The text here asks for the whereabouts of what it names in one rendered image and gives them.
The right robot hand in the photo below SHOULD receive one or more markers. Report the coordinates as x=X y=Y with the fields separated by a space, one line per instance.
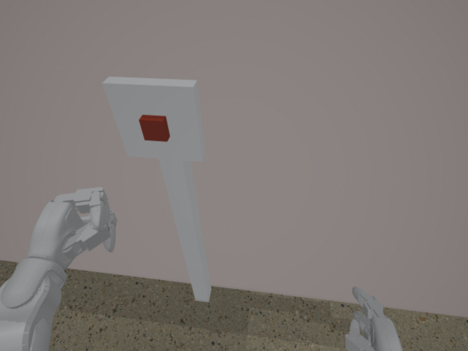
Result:
x=379 y=332

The panel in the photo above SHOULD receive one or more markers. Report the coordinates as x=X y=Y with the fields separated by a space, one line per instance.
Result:
x=178 y=100

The button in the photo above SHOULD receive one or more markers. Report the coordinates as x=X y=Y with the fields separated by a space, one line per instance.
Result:
x=154 y=128

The left robot hand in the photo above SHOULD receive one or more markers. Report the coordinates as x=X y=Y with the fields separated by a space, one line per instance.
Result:
x=60 y=234

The left robot forearm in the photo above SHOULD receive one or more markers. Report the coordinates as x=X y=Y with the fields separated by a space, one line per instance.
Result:
x=28 y=302

